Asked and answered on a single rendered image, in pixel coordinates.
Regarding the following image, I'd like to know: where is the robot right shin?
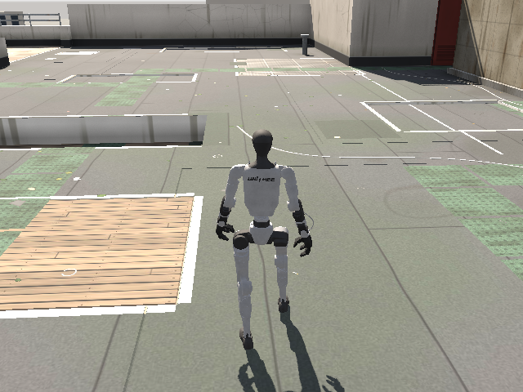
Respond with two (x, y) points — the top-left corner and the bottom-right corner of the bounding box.
(277, 255), (288, 302)

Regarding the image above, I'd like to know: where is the left robot hand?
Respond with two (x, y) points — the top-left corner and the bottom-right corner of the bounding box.
(216, 224), (235, 241)

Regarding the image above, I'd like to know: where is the right robot upper arm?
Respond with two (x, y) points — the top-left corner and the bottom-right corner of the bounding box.
(279, 165), (300, 212)

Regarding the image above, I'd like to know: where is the left robot upper arm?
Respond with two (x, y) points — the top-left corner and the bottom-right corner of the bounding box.
(223, 164), (245, 208)

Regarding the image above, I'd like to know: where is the robot right forearm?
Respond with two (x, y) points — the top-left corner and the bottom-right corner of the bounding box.
(293, 199), (310, 238)

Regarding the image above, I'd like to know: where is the robot left forearm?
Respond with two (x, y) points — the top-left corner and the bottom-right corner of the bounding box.
(217, 196), (231, 227)

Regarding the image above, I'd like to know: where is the robot right foot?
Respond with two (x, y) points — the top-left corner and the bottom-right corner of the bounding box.
(278, 296), (289, 313)

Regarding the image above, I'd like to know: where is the right robot hand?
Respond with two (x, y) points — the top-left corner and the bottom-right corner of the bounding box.
(293, 235), (312, 257)

